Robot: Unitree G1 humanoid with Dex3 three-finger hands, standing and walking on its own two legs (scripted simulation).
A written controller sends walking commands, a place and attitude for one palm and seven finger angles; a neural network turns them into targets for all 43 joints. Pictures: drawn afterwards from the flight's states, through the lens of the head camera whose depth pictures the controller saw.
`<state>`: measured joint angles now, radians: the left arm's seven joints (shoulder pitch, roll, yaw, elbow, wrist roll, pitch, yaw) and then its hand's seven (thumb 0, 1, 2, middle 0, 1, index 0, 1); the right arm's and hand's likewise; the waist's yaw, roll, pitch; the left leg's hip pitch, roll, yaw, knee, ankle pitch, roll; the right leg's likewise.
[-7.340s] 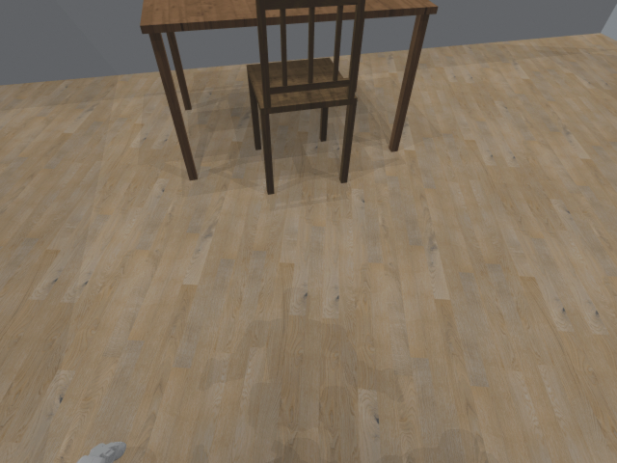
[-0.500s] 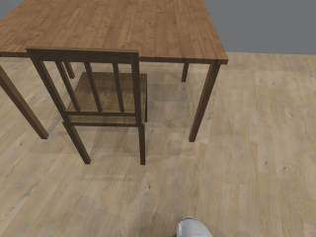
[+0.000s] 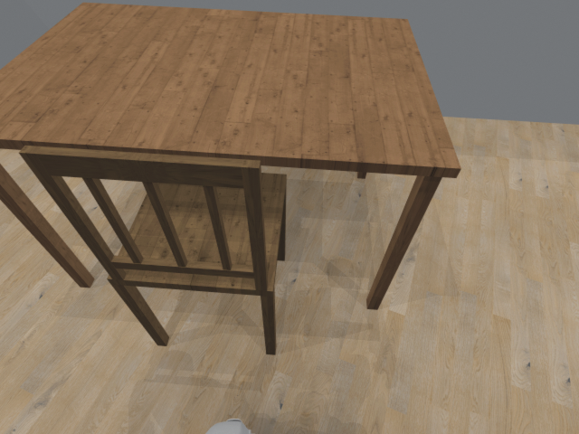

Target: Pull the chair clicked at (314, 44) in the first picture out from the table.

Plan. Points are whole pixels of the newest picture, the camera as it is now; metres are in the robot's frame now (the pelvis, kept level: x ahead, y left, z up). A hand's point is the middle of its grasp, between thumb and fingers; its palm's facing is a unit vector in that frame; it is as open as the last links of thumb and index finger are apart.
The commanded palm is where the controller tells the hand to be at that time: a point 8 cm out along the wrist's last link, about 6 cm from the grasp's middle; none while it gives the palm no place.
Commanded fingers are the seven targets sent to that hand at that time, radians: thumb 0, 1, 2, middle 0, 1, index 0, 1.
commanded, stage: come to a stop and stand still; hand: left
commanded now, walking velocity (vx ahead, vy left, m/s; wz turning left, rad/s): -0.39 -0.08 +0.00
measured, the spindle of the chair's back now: (168, 227) +0.48 +0.29 -0.08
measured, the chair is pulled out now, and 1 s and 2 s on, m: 0.00 0.00 0.00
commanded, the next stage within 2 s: look again from close up in 1.42 s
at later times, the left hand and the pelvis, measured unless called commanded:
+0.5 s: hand out of the picture +0.08 +0.16 -0.17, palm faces +0.02 -0.95 -0.32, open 7.4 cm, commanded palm none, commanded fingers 0.00 0.90 0.90 -0.20 -0.30 -0.20 -0.30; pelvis +0.02 -0.05 -0.02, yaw -3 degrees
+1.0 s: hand out of the picture -0.01 +0.16 -0.17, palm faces +0.09 -0.97 -0.24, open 7.4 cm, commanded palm none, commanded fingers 0.00 0.90 0.90 -0.20 -0.30 -0.20 -0.30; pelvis -0.01 -0.03 +0.00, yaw +0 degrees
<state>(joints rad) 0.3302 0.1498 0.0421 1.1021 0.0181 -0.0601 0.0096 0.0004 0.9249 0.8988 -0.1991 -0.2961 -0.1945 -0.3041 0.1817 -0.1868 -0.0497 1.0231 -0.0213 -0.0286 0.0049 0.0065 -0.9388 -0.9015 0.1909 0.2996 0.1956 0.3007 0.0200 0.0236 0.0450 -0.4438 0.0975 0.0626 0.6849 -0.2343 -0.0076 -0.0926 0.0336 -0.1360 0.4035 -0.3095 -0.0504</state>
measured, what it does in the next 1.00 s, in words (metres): steps on the spot: left foot, then right foot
